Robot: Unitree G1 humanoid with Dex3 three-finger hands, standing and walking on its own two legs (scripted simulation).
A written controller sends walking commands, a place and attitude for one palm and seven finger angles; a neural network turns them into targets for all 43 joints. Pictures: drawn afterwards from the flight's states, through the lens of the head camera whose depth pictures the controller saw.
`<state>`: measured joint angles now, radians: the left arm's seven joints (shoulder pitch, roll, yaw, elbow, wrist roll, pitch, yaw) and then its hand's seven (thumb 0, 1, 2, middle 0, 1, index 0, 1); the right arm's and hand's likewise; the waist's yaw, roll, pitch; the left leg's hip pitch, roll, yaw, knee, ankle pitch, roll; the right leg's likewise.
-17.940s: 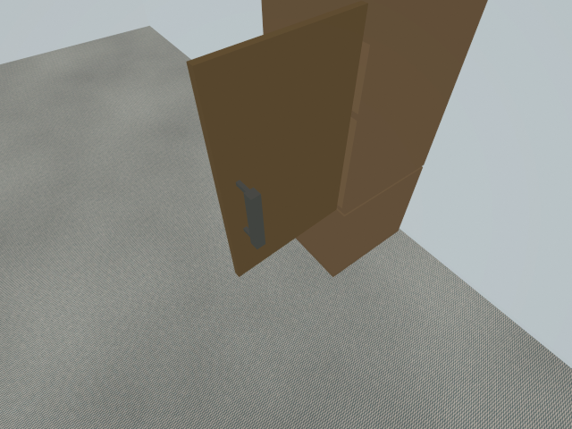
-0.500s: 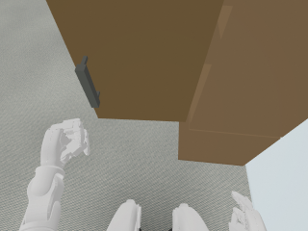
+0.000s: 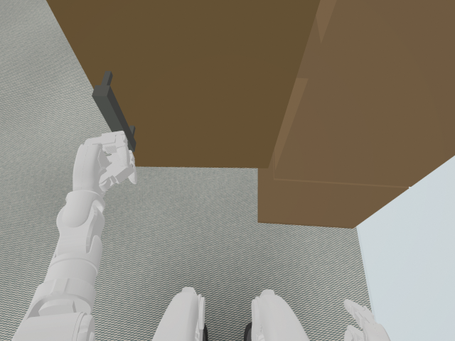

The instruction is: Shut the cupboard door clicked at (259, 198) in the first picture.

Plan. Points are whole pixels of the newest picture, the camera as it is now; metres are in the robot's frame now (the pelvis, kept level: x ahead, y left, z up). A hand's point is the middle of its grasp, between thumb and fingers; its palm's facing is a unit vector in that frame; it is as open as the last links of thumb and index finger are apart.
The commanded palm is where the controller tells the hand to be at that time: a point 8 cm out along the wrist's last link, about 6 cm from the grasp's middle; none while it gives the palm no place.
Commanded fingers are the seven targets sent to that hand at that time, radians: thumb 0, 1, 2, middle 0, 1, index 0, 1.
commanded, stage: bring the fist close to the handle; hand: left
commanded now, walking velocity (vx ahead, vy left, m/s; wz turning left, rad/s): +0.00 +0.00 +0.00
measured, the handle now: (119, 114) +0.53 +0.23 +0.03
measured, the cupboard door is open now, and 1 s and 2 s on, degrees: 93 91 77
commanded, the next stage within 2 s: push the door shut along its arc in 0.42 s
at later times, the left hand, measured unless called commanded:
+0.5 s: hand (127, 158) +0.42 +0.19 +0.04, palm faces +0.02 -1.00 -0.04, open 3.1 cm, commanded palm +0.39 +0.23 +0.03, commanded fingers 0.00 0.90 0.90 -1.30 -1.50 -1.30 -1.50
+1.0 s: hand (129, 135) +0.46 +0.19 +0.04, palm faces -0.11 -0.99 -0.05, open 3.1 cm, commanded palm +0.46 +0.22 +0.03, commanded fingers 0.00 0.90 0.90 -1.30 -1.50 -1.30 -1.50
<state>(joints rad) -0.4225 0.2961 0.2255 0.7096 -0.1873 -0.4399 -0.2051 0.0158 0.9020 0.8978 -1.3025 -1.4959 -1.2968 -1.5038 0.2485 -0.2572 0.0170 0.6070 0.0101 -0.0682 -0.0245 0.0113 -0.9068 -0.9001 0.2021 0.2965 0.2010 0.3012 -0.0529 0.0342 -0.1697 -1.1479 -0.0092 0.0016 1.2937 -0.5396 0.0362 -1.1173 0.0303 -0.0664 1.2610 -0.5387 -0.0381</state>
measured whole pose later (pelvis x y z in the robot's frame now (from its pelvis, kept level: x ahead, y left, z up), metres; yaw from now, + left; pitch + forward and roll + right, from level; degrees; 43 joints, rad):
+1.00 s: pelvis +0.00 +0.00 -0.01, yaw +0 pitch +25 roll -3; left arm -0.75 0.43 0.30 1.05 -0.16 -0.50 -0.36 0.02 0.90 0.90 -1.34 -1.50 -1.31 -1.50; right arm 0.30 -0.27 0.02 0.64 0.01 0.00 -0.01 0.01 -0.91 -0.90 0.20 0.30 0.20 0.30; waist -0.10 0.03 -0.16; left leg -1.23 -0.01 -0.01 1.34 -0.54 0.04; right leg -1.19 0.03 -0.08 1.28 -0.53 -0.03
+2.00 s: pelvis -0.01 +0.01 -0.04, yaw -4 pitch +33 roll -5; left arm -1.21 0.67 0.32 1.25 -0.02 -0.29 -0.47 -0.02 0.85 0.91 -1.30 -1.50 -1.29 -1.50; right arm 0.39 -0.26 0.07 0.65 -0.02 -0.01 0.00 0.01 -0.91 -0.90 0.20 0.30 0.20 0.30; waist -0.26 0.07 -0.13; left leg -1.45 0.03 -0.02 1.45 -0.57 0.05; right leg -1.40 0.07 -0.09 1.36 -0.54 -0.03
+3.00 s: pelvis +0.00 +0.00 -0.01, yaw -3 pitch +31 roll -4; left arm -1.08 0.44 0.38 1.23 0.03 -0.41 0.04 0.02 0.90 0.91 -1.30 -1.50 -1.30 -1.50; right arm 0.48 -0.24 0.05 0.65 -0.08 0.00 0.10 0.01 -0.91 -0.90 0.20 0.30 0.20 0.30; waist -0.25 0.08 -0.16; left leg -1.34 0.04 -0.01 1.34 -0.55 0.03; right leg -1.31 0.08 -0.07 1.27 -0.51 -0.05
